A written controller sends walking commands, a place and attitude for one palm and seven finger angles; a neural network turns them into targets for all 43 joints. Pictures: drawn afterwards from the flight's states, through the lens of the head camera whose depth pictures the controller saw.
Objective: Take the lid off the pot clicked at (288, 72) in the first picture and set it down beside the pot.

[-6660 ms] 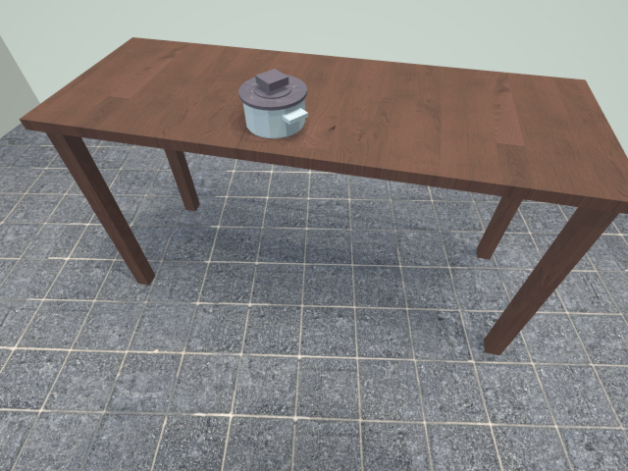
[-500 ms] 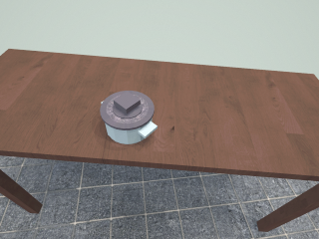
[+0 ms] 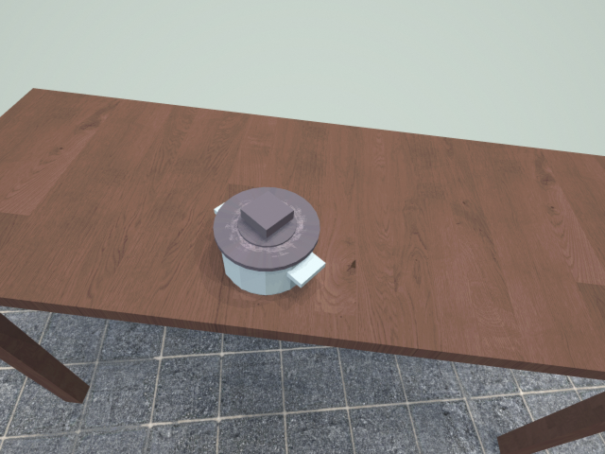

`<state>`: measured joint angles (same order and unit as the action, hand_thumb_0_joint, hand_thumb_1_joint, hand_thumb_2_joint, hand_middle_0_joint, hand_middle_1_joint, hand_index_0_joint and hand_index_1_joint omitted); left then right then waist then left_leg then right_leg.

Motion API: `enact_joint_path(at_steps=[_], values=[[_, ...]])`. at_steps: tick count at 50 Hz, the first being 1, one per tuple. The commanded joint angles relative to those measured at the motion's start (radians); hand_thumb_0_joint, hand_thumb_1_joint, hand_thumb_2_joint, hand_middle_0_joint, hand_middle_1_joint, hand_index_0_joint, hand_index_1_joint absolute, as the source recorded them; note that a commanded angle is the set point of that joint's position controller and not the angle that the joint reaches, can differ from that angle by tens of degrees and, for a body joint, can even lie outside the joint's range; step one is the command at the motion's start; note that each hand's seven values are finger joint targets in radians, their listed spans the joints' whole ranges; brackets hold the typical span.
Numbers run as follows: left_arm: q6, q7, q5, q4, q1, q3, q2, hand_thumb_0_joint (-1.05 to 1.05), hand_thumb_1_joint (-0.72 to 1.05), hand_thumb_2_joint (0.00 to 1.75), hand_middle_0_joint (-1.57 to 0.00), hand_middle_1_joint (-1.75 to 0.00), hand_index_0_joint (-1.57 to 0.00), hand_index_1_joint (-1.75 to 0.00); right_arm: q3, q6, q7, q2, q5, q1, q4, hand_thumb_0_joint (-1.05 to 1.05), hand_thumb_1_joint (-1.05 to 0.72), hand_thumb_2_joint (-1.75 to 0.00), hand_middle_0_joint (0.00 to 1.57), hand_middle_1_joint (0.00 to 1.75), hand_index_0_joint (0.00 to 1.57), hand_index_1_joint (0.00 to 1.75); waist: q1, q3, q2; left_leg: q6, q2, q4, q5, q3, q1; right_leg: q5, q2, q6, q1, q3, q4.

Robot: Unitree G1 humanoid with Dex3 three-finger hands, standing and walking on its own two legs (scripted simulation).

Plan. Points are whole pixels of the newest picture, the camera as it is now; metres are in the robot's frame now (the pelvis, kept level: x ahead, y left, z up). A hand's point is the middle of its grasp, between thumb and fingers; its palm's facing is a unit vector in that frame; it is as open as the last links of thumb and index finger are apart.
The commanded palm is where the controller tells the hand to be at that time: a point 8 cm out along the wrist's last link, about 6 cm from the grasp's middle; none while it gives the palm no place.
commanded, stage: come to a stop and stand still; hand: left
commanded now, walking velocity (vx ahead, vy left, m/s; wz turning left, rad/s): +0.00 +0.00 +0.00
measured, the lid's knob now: (267, 213) +0.41 +0.09 +0.08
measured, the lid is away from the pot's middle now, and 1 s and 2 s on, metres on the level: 0.00 0.00 0.00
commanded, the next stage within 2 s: look again from close up in 0.24 s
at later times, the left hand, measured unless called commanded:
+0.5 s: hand out of the picture +0.00 +0.18 -0.18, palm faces +0.01 -0.99 -0.16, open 7.4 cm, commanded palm none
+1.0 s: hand out of the picture -0.03 +0.18 -0.18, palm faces +0.01 -0.99 -0.13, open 7.4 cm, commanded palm none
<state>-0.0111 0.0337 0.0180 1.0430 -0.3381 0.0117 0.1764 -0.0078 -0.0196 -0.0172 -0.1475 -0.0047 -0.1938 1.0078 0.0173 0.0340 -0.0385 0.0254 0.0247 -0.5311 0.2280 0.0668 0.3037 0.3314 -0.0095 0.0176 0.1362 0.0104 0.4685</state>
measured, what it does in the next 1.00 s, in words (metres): stands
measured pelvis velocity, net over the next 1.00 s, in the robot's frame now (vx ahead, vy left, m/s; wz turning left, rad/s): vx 0.00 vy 0.03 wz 0.00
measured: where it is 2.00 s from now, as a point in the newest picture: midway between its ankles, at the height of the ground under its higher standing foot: outside the picture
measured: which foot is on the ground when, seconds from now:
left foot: down 0.00-1.00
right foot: down 0.00-1.00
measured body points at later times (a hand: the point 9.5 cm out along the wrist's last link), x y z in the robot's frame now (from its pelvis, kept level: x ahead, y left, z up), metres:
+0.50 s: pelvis +0.01 +0.02 +0.00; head +0.03 +0.04 +0.45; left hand +0.00 +0.24 -0.17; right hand +0.03 -0.22 -0.14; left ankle +0.03 +0.10 -0.74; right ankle -0.05 -0.13 -0.74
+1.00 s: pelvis +0.00 +0.03 +0.00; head +0.03 +0.05 +0.45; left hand -0.03 +0.23 -0.17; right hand +0.00 -0.20 -0.14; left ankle +0.03 +0.10 -0.74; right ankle -0.05 -0.13 -0.74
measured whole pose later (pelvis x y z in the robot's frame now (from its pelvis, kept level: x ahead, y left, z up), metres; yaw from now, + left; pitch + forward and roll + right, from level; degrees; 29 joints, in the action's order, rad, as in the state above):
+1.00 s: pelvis +0.00 +0.03 +0.00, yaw +0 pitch +0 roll -1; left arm -0.02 0.04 0.02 1.09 -0.35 0.02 0.14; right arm 0.00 -0.02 -0.03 -0.13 0.00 -0.29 1.10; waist 0.00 0.04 -0.05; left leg 0.07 -0.02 -0.48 0.21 0.09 0.28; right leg 0.30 -0.05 0.06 0.11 0.00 0.41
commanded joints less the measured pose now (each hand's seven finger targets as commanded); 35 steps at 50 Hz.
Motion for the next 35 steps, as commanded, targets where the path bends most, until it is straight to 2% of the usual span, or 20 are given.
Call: enact_joint_path(at_steps=[1, 4, 11, 13, 16, 17, 21, 22, 26, 27, 29, 35], values=[[-0.012, 0.006, 0.000, -0.037, -0.071, -0.014, 0.085, 0.00, 0.90, 0.90, -0.20, -0.30, -0.20, -0.30, 0.029, -0.020, -0.007, -0.116, 0.005, -0.063, -0.025, 0.00, -0.90, -0.90, 0.20, 0.30, 0.20, 0.30, -0.014, -0.010, 0.058, 0.023, 0.101, 0.101, -0.184, -0.111, -0.121, -0.200, -0.086, -0.041, 0.091, -0.069, -0.088], [-0.012, 0.007, 0.000, -0.037, -0.075, -0.015, 0.086, 0.00, 0.90, 0.90, -0.20, -0.30, -0.20, -0.30, 0.029, -0.020, -0.007, -0.115, 0.005, -0.058, -0.025, 0.00, -0.90, -0.90, 0.20, 0.30, 0.20, 0.30, -0.011, -0.006, 0.036, 0.024, 0.099, 0.102, -0.189, -0.113, -0.120, -0.210, -0.089, -0.039, 0.082, -0.070, -0.095], [-0.010, 0.008, 0.001, -0.037, -0.074, -0.014, 0.083, 0.00, 0.90, 0.90, -0.20, -0.30, -0.20, -0.30, 0.026, -0.020, -0.005, -0.110, 0.003, -0.068, -0.013, 0.00, -0.90, -0.90, 0.20, 0.30, 0.20, 0.30, -0.009, 0.005, 0.046, 0.028, 0.095, 0.136, -0.143, -0.121, -0.110, -0.171, -0.093, -0.036, 0.075, -0.064, -0.108], [-0.012, 0.008, -0.001, -0.035, -0.073, -0.014, 0.086, 0.00, 0.90, 0.90, -0.20, -0.30, -0.20, -0.30, 0.027, -0.021, -0.005, -0.114, 0.004, -0.069, -0.011, 0.00, -0.90, -0.90, 0.20, 0.30, 0.20, 0.30, -0.008, -0.001, 0.018, 0.028, 0.095, 0.129, -0.163, -0.122, -0.112, -0.190, -0.096, -0.034, 0.063, -0.060, -0.107], [-0.012, 0.009, -0.001, -0.032, -0.076, -0.012, 0.082, 0.00, 0.90, 0.90, -0.20, -0.30, -0.20, -0.30, 0.025, -0.020, -0.005, -0.109, 0.004, -0.082, -0.001, 0.00, -0.90, -0.90, 0.20, 0.30, 0.20, 0.30, -0.009, -0.004, 0.047, 0.030, 0.092, 0.135, -0.160, -0.120, -0.116, -0.184, -0.098, -0.035, 0.061, -0.062, -0.114], [-0.013, 0.009, -0.002, -0.029, -0.075, -0.012, 0.086, 0.00, 0.90, 0.90, -0.20, -0.30, -0.20, -0.30, 0.025, -0.021, -0.005, -0.106, 0.005, -0.082, 0.003, 0.00, -0.90, -0.90, 0.20, 0.30, 0.20, 0.30, -0.005, -0.003, 0.027, 0.031, 0.093, 0.129, -0.175, -0.123, -0.109, -0.198, -0.098, -0.035, 0.048, -0.055, -0.117], [-0.011, 0.010, -0.003, -0.021, -0.078, -0.009, 0.077, 0.00, 0.90, 0.90, -0.20, -0.30, -0.20, -0.30, 0.022, -0.020, -0.006, -0.107, 0.004, -0.099, 0.014, 0.00, -0.90, -0.90, 0.20, 0.30, 0.20, 0.30, -0.009, 0.003, 0.057, 0.031, 0.091, 0.147, -0.146, -0.124, -0.114, -0.166, -0.097, -0.035, 0.057, -0.057, -0.118], [-0.010, 0.009, -0.004, -0.018, -0.075, -0.009, 0.082, 0.00, 0.90, 0.90, -0.20, -0.30, -0.20, -0.30, 0.022, -0.020, -0.006, -0.105, 0.005, -0.101, 0.018, 0.00, -0.90, -0.90, 0.20, 0.30, 0.20, 0.30, -0.005, 0.020, 0.034, 0.033, 0.093, 0.145, -0.145, -0.129, -0.097, -0.169, -0.095, -0.034, 0.051, -0.050, -0.123], [-0.009, 0.010, -0.003, -0.007, -0.085, -0.007, 0.069, 0.00, 0.90, 0.90, -0.20, -0.30, -0.20, -0.30, 0.021, -0.020, -0.007, -0.103, 0.005, -0.119, 0.025, 0.00, -0.90, -0.90, 0.20, 0.30, 0.20, 0.30, -0.009, 0.014, 0.065, 0.036, 0.094, 0.161, -0.121, -0.129, -0.107, -0.147, -0.096, -0.033, 0.059, -0.048, -0.120], [-0.009, 0.009, -0.004, -0.004, -0.083, -0.007, 0.072, 0.00, 0.90, 0.90, -0.20, -0.30, -0.20, -0.30, 0.023, -0.020, -0.007, -0.099, 0.006, -0.120, 0.028, 0.00, -0.90, -0.90, 0.20, 0.30, 0.20, 0.30, -0.005, 0.024, 0.042, 0.037, 0.095, 0.159, -0.118, -0.133, -0.091, -0.148, -0.094, -0.033, 0.051, -0.043, -0.126], [-0.008, 0.010, -0.003, 0.002, -0.087, -0.006, 0.063, 0.00, 0.90, 0.90, -0.20, -0.30, -0.20, -0.30, 0.024, -0.018, -0.007, -0.100, 0.005, -0.129, 0.032, 0.00, -0.90, -0.90, 0.20, 0.30, 0.20, 0.30, -0.009, 0.025, 0.032, 0.036, 0.092, 0.164, -0.085, -0.134, -0.093, -0.131, -0.095, -0.033, 0.059, -0.044, -0.123], [-0.011, 0.012, -0.003, 0.015, -0.101, -0.004, 0.052, 0.00, 0.90, 0.90, -0.20, -0.30, -0.20, -0.30, 0.025, -0.020, -0.009, -0.091, 0.005, -0.143, 0.046, 0.00, -0.90, -0.90, 0.20, 0.30, 0.20, 0.30, -0.010, 0.009, 0.046, 0.039, 0.092, 0.160, -0.101, -0.131, -0.111, -0.144, -0.097, -0.033, 0.061, -0.045, -0.121]])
